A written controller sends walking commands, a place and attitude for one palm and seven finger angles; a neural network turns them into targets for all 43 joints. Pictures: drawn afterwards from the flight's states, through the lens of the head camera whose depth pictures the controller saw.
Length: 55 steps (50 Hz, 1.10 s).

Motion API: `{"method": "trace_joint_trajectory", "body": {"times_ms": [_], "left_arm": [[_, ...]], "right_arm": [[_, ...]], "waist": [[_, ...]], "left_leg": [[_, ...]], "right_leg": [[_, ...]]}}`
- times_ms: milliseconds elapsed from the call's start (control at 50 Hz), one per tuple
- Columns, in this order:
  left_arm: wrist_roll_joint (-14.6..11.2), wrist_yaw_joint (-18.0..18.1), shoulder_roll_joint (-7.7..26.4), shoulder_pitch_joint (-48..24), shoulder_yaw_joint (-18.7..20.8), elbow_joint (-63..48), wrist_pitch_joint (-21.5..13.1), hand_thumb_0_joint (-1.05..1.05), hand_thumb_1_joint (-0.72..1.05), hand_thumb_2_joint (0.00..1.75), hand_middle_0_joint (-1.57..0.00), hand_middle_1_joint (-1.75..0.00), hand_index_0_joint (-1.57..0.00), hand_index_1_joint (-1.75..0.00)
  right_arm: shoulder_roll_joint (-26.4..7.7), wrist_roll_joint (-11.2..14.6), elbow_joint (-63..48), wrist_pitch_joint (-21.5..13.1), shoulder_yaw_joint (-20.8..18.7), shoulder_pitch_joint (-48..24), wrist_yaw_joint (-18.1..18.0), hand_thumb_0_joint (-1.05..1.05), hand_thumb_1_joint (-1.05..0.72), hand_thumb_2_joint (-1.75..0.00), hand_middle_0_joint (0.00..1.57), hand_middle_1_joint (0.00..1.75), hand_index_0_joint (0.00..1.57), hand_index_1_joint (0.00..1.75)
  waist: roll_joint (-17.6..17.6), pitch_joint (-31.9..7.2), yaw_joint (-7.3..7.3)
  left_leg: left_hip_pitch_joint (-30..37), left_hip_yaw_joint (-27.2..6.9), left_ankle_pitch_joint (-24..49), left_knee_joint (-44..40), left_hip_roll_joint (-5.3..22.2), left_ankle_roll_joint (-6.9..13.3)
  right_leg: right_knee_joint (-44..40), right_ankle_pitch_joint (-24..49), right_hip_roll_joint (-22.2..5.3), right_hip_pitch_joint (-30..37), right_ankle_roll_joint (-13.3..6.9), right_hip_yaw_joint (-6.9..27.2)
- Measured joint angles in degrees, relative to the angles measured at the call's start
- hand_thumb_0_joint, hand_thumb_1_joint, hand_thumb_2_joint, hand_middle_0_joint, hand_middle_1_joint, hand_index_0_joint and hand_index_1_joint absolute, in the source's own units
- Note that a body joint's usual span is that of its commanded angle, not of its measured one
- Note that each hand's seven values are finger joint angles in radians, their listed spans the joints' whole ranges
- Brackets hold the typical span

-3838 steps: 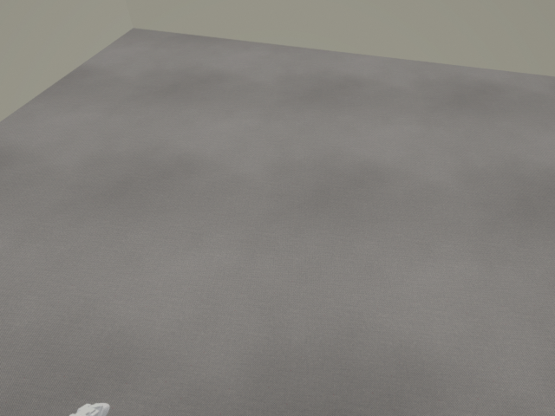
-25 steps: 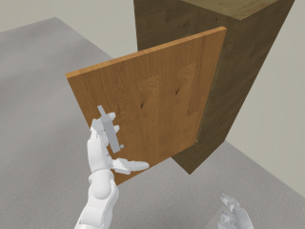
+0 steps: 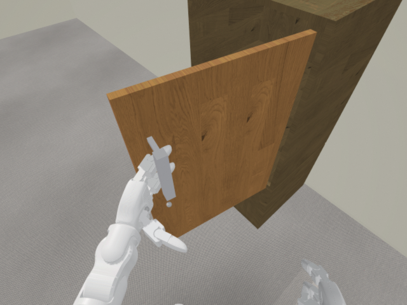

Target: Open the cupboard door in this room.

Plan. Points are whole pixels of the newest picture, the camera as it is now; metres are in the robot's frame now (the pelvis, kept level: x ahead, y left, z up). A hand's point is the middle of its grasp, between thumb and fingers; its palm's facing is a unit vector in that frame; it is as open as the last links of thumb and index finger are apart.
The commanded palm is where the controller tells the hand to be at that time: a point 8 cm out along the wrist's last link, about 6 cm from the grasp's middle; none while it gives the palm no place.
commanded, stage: slide the hand sideways off the handle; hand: left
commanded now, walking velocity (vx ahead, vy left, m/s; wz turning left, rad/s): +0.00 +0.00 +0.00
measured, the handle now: (160, 169) +0.35 +0.11 +0.08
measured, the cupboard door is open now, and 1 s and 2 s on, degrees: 79 80 80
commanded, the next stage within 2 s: draw the hand back to the body in 0.90 s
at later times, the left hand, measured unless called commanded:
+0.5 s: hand (145, 222) +0.25 +0.12 +0.07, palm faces -0.09 -0.99 -0.05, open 16.2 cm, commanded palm +0.23 +0.19 +0.07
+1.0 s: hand (115, 236) +0.22 +0.17 +0.07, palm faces -0.08 -1.00 -0.05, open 16.3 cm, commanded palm +0.21 +0.22 +0.08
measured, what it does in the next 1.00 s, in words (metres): stands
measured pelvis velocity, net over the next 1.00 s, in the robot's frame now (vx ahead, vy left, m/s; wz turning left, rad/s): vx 0.02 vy -0.01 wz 0.00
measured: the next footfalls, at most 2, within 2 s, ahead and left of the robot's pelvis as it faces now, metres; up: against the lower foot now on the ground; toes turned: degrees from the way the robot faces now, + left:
none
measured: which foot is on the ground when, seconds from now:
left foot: down 0.00-1.00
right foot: down 0.00-1.00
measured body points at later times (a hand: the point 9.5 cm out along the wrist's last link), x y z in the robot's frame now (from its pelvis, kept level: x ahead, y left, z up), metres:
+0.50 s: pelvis +0.02 -0.01 +0.00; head +0.04 -0.02 +0.44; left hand +0.25 +0.18 +0.07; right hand +0.19 -0.24 -0.08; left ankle +0.02 +0.09 -0.70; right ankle +0.02 -0.11 -0.70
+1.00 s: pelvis +0.02 -0.01 -0.01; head +0.04 -0.02 +0.44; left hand +0.22 +0.22 +0.07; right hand +0.19 -0.25 -0.08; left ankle +0.02 +0.09 -0.70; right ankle +0.02 -0.11 -0.70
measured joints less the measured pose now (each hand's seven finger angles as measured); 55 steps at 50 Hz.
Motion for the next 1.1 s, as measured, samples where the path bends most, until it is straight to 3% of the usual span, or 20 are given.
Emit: {"method": "trace_joint_trajectory", "body": {"times_ms": [120, 240, 560, 880, 980, 1100], "left_arm": [[1.88, 2.05, -1.38, 3.21, 0.05, -3.39, 0.78, -0.02, -0.5, 0.3, -0.19, -0.35, -0.17, -0.36], [2.14, 1.13, -0.07, 6.86, 1.15, -6.03, 0.74, -0.02, -0.5, 0.3, -0.19, -0.33, -0.17, -0.34], [-3.12, -5.14, 4.01, 19.52, 8.45, -15.05, -1.52, -0.02, -0.5, 0.3, -0.18, -0.31, -0.17, -0.31], [-8.75, -12.78, 7.94, 22.27, 16.49, -14.37, -1.22, -0.02, -0.5, 0.3, -0.15, -0.3, -0.16, -0.3], [-9.71, -13.67, 8.13, 22.18, 16.7, -14.39, -1.33, -0.02, -0.5, 0.3, -0.15, -0.3, -0.15, -0.3], [-9.06, -13.32, 8.16, 21.21, 15.82, -15.46, -0.28, -0.02, -0.5, 0.3, -0.15, -0.3, -0.15, -0.3]], "right_arm": [[0.56, -0.28, -1.61, -0.63, 0.1, 0.13, 1.09, 0.01, -0.9, -0.9, 0.2, 0.3, 0.2, 0.3], [1.28, -0.46, -2.74, -0.23, 0.62, -0.12, 1.17, 0.01, -0.9, -0.9, 0.2, 0.3, 0.2, 0.3], [-0.1, -0.1, -3.49, -2.3, -0.41, 0.38, 0.14, 0.01, -0.9, -0.9, 0.2, 0.3, 0.2, 0.3], [-0.68, 0.62, -3.25, -3.88, -0.51, 0.48, -1.59, 0.01, -0.9, -0.9, 0.2, 0.3, 0.2, 0.3], [-1.09, 0.74, -3.19, -5.08, -0.43, 0.66, -1.86, 0.01, -0.9, -0.9, 0.2, 0.3, 0.2, 0.3], [-0.8, 0.83, -2.86, -5.76, -0.15, 0.62, -1.97, 0.01, -0.9, -0.9, 0.2, 0.3, 0.2, 0.3]], "waist": [[-0.56, -0.6, -0.44], [-1.03, -0.64, -0.65], [-0.05, -1.69, -0.05], [0.09, -2.7, -0.05], [0.44, -2.53, 0.0], [0.29, -2.42, -0.01]], "left_leg": [[-0.04, 1.0, -0.33, 0.04, 0.16, 0.22], [0.05, 1.3, -1.08, 0.48, 0.71, 0.03], [-2.09, -0.26, -3.1, 2.97, 1.41, -0.92], [-4.31, -1.51, -4.13, 5.45, 2.17, -1.61], [-4.86, -1.84, -4.13, 6.02, 2.12, -1.41], [-4.86, -1.64, -4.07, 6.22, 2.01, -1.04]], "right_leg": [[0.45, -0.18, 0.15, -0.57, 0.2, 1.01], [0.75, -0.64, 0.72, -0.64, 0.0, 1.32], [2.46, -2.65, 1.42, -2.1, -0.87, -0.22], [3.86, -3.38, 2.17, -3.63, -1.5, -1.46], [3.87, -3.2, 2.13, -3.8, -1.35, -1.79], [3.83, -2.95, 2.02, -3.74, -1.02, -1.6]]}}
